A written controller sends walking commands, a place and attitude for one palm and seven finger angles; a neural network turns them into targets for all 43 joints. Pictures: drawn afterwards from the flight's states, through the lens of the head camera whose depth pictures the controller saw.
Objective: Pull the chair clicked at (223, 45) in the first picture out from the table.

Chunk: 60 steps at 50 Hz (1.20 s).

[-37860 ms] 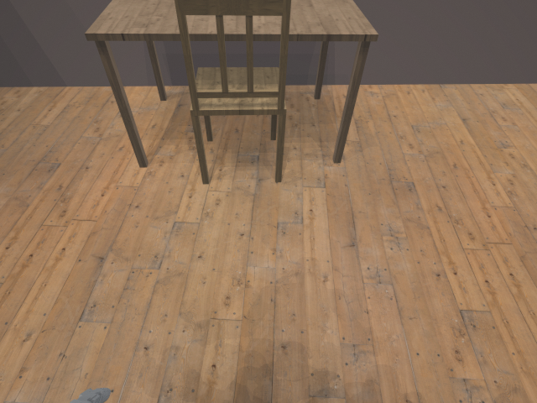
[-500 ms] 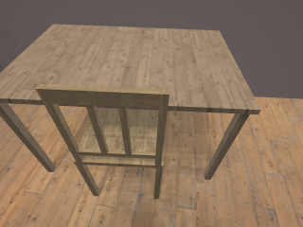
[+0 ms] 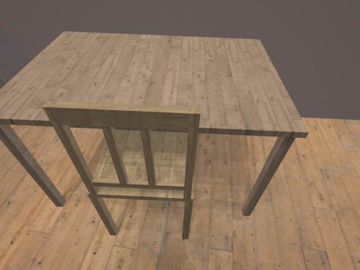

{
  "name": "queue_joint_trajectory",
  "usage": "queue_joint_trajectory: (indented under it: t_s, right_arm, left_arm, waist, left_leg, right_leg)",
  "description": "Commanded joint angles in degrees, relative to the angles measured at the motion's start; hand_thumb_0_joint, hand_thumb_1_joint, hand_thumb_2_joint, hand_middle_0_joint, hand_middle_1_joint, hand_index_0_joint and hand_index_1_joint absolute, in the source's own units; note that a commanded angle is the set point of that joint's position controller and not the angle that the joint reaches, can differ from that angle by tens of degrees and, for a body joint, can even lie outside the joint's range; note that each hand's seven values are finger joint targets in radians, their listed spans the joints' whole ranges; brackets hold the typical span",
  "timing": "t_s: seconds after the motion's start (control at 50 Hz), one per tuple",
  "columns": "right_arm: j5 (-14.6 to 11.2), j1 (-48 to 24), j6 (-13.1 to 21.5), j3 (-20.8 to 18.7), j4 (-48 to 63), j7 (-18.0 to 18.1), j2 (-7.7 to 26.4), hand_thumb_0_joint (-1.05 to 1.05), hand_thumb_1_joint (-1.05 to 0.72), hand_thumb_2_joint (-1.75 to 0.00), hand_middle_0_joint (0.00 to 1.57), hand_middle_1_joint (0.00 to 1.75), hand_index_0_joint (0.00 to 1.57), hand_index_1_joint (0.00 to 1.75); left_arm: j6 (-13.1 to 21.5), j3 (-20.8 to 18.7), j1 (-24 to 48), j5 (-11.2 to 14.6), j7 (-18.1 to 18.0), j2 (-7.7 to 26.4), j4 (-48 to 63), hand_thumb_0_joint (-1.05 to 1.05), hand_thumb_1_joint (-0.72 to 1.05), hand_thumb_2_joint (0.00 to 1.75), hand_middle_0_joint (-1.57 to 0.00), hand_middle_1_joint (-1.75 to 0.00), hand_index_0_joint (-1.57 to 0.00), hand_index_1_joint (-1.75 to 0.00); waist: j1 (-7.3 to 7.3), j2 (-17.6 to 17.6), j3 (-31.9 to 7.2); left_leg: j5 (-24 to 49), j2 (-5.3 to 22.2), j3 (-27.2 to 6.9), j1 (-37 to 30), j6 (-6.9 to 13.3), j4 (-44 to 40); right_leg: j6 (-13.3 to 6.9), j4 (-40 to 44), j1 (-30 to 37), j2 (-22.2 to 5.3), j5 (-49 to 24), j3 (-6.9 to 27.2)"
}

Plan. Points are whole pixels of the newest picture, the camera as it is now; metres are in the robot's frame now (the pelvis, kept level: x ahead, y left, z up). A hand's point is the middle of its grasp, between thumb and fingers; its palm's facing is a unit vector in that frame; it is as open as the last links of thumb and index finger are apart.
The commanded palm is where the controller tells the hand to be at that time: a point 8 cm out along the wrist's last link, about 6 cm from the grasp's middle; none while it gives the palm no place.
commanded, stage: look again from close up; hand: left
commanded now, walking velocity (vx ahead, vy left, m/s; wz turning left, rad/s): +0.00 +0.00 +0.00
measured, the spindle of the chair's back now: (116, 157) +0.47 +0.24 -0.09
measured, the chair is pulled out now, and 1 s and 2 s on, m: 0.00 0.00 0.00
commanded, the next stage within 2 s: raise the hand toward the chair's back in 0.98 s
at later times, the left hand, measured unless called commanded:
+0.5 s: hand out of the picture -0.04 +0.15 -0.18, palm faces +0.04 -0.99 -0.15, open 7.4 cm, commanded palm none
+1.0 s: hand out of the picture -0.03 +0.15 -0.18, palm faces +0.05 -0.99 -0.15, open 7.4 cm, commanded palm none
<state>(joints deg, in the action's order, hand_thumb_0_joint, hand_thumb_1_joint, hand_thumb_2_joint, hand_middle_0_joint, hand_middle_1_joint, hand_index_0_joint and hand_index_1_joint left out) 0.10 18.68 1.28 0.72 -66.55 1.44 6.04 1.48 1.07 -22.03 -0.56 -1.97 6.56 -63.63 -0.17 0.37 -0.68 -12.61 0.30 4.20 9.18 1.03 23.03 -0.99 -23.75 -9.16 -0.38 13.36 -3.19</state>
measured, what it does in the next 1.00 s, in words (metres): stands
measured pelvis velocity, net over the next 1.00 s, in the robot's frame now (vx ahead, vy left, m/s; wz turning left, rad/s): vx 0.00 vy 0.00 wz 0.00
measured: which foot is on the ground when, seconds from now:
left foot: down 0.00-1.00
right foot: down 0.00-1.00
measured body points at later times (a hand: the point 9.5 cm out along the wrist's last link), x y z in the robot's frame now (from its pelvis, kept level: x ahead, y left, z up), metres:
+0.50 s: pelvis +0.00 +0.00 +0.00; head -0.01 +0.00 +0.45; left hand -0.04 +0.20 -0.16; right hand -0.03 -0.20 -0.16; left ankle +0.00 +0.11 -0.74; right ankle +0.00 -0.11 -0.74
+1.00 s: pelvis +0.00 +0.00 +0.00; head +0.00 +0.00 +0.45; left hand -0.03 +0.20 -0.16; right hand -0.02 -0.20 -0.16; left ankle +0.00 +0.11 -0.74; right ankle +0.00 -0.11 -0.74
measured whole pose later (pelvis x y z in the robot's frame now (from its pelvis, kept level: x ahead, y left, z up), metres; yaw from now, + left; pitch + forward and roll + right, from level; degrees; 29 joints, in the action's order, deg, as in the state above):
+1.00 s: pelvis +0.00 +0.00 +0.00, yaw +0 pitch -1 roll +0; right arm 0.1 19.3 1.5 0.6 -67.1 1.5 5.9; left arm 1.5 1.0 -22.2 -0.6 -2.0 6.5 -63.6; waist 0.0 0.3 -0.8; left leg -12.9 0.4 4.1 9.3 0.9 23.1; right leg -1.1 -23.7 -9.2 -0.2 13.6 -3.2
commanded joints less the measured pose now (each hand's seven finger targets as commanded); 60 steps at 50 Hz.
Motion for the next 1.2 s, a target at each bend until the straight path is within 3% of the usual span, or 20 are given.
queue_joint_trajectory:
  t_s: [0.0,0.3,0.42,0.5,0.54,0.72,0.9,0.92,1.04,1.06,1.08,1.1,1.12,1.14,1.16,1.18]
  right_arm:
    - [-0.15,4.66,0.54,-0.62,1.05,0.45,4.56,0.00,-0.90,-0.90,0.20,0.30,0.20,0.30]
    - [-0.16,4.94,0.68,-0.61,0.82,0.52,4.40,0.00,-0.90,-0.90,0.20,0.30,0.20,0.30]
    - [-0.25,4.92,0.56,-0.63,0.74,0.51,4.35,0.00,-0.90,-0.90,0.20,0.30,0.20,0.30]
    - [-0.16,5.09,0.76,-0.61,0.65,0.53,4.42,0.00,-0.90,-0.90,0.20,0.30,0.20,0.30]
    - [-0.20,4.93,0.59,-0.67,0.74,0.48,4.45,0.00,-0.90,-0.90,0.20,0.30,0.20,0.30]
    - [-0.19,5.01,0.55,-0.70,0.67,0.50,4.25,0.00,-0.90,-0.90,0.20,0.30,0.20,0.30]
    - [-0.22,5.31,0.90,-0.62,0.50,0.58,4.36,0.00,-0.90,-0.90,0.20,0.30,0.20,0.30]
    - [-0.27,4.96,0.75,-0.62,0.61,0.60,4.26,0.00,-0.90,-0.90,0.20,0.30,0.20,0.30]
    - [-0.18,5.20,0.70,-0.69,0.51,0.57,4.23,0.00,-0.90,-0.90,0.20,0.30,0.20,0.30]
    - [0.30,-1.84,1.16,-0.40,5.77,-0.29,7.20,0.00,-0.90,-0.90,0.20,0.30,0.20,0.30]
    - [-2.05,-1.69,8.51,-2.73,27.63,2.07,19.70,0.00,-0.90,-0.90,0.20,0.30,0.20,0.30]
    - [-2.36,-7.57,13.52,-0.64,23.79,3.39,13.71,0.00,-0.90,-0.90,0.20,0.30,0.20,0.30]
    - [-3.17,-7.00,15.99,-2.01,20.66,3.50,14.05,0.00,-0.90,-0.90,0.20,0.30,0.20,0.30]
    - [-3.65,-4.73,16.10,-2.15,20.31,2.69,12.21,0.00,-0.90,-0.90,0.20,0.30,0.20,0.30]
    - [-3.90,-4.66,16.65,-1.89,24.99,2.84,13.67,0.00,-0.90,-0.90,0.20,0.30,0.20,0.30]
    - [-4.18,-6.07,18.20,-2.20,25.85,3.50,14.75,0.00,-0.90,-0.90,0.20,0.30,0.20,0.30]
  left_arm:
    - [0.46,-0.95,-5.38,-0.07,-0.58,5.06,0.97,0.00,0.90,0.90,-0.20,-0.30,-0.20,-0.30]
    - [0.45,-0.96,-5.73,-0.02,-0.59,4.85,0.95,0.00,0.90,0.90,-0.20,-0.30,-0.20,-0.30]
    - [0.35,-0.89,-5.54,-0.05,-0.57,4.94,0.91,0.00,0.90,0.90,-0.20,-0.30,-0.20,-0.30]
    - [0.47,-0.95,-5.78,-0.04,-0.61,4.83,0.84,0.00,0.90,0.90,-0.20,-0.30,-0.20,-0.30]
    - [0.36,-0.92,-5.29,-0.07,-0.60,4.97,0.94,0.00,0.90,0.90,-0.20,-0.30,-0.20,-0.30]
    - [0.31,-0.95,-5.50,-0.02,-0.54,4.87,1.09,0.00,0.90,0.90,-0.20,-0.30,-0.20,-0.30]
    - [0.55,-0.97,-5.61,-0.04,-0.63,4.89,0.99,0.00,0.90,0.90,-0.20,-0.30,-0.20,-0.30]
    - [0.46,-0.91,-5.55,-0.01,-0.60,4.84,0.92,0.00,0.90,0.90,-0.20,-0.30,-0.20,-0.30]
    - [0.40,-0.95,-5.56,-0.06,-0.66,4.76,1.04,0.00,0.90,0.90,-0.20,-0.30,-0.20,-0.30]
    - [1.75,-0.88,-4.84,-1.20,-2.52,6.92,-0.41,0.00,0.90,0.90,-0.20,-0.30,-0.20,-0.30]
    - [13.02,-1.37,35.52,10.87,-0.76,15.21,85.04,0.00,0.88,0.89,-0.20,-0.30,-0.20,-0.30]
    - [9.42,-2.95,18.55,6.98,-3.93,12.36,70.22,0.00,0.85,0.88,-0.20,-0.29,-0.20,-0.29]
    - [6.69,-2.13,14.92,7.86,-6.87,11.30,66.49,0.00,0.83,0.87,-0.19,-0.29,-0.19,-0.29]
    - [1.49,2.45,-1.24,8.13,-6.41,-0.12,53.44,0.00,0.81,0.86,-0.19,-0.29,-0.19,-0.29]
    - [2.79,5.68,6.05,9.89,-5.32,-1.60,65.64,0.00,0.78,0.85,-0.19,-0.28,-0.19,-0.28]
    - [5.03,6.99,4.70,10.08,-4.42,-1.90,67.88,0.00,0.76,0.84,-0.19,-0.28,-0.19,-0.28]
  waist:
    - [-0.15,-0.03,6.53]
    - [-0.19,-0.64,5.81]
    - [-0.23,-0.23,7.42]
    - [-0.17,-0.36,5.35]
    - [-0.11,-0.17,7.21]
    - [-0.19,-0.76,7.00]
    - [-0.10,-0.09,5.02]
    - [-0.25,-0.19,6.73]
    - [-0.02,-0.87,6.48]
    - [-1.57,1.16,11.65]
    - [7.16,-8.76,-15.41]
    - [1.71,-15.44,-13.46]
    - [3.27,-12.93,-11.09]
    - [2.97,-5.88,-3.82]
    - [3.15,-3.43,-0.41]
    - [3.71,-0.80,-0.52]
  left_leg:
    - [3.09,5.07,-6.45,1.10,1.06,-4.72]
    - [3.80,5.25,-6.43,0.63,1.12,-4.66]
    - [2.50,5.26,-6.37,1.39,1.20,-5.09]
    - [4.32,5.40,-6.39,0.25,1.21,-4.63]
    - [2.77,5.12,-6.38,1.54,1.07,-4.89]
    - [1.57,5.07,-6.42,1.33,1.24,-5.07]
    - [5.81,5.40,-6.48,0.21,1.25,-4.21]
    - [4.47,5.29,-6.35,0.97,1.25,-4.52]
    - [3.94,5.24,-6.43,0.70,1.21,-4.64]
    - [7.43,5.71,-3.77,10.20,-1.14,7.72]
    - [7.95,0.26,-3.22,-6.82,1.03,0.56]
    - [8.51,1.43,-2.07,-4.98,1.23,-0.56]
    - [1.15,1.54,-2.79,-0.36,-0.04,0.09]
    - [-3.03,1.55,-4.47,4.97,0.20,-0.37]
    - [-5.17,1.27,-5.51,7.27,0.53,0.74]
    - [-7.23,1.33,-5.52,6.89,0.88,2.81]
  right_leg:
    - [-1.04,5.93,-4.76,-5.21,-3.17,5.78]
    - [-1.08,5.61,-4.57,-5.14,-3.95,5.61]
    - [-1.04,6.06,-5.18,-4.91,-2.95,5.47]
    - [-1.05,5.46,-4.37,-5.18,-4.71,5.62]
    - [-1.03,5.84,-5.06,-5.04,-3.20,5.76]
    - [-1.09,6.25,-5.30,-4.87,-2.21,5.75]
    - [-1.11,5.30,-3.87,-5.17,-6.04,5.59]
    - [-1.07,5.86,-4.55,-4.96,-4.83,5.55]
    - [-1.18,5.85,-4.85,-4.98,-4.35,5.88]
    - [-0.23,3.76,-5.64,-8.68,-25.14,7.92]
    - [-0.52,-1.28,-1.46,-2.71,-12.67,4.38]
    - [-2.10,-4.37,-2.40,-0.07,-3.39,1.02]
    - [-1.19,-3.30,-5.88,-0.04,0.98,-0.54]
    - [-0.92,-4.05,-8.52,-0.17,2.27,-2.63]
    - [-0.56,-4.48,-9.26,-0.39,4.20,-2.68]
    - [-0.13,-4.35,-11.79,-0.19,6.84,-2.49]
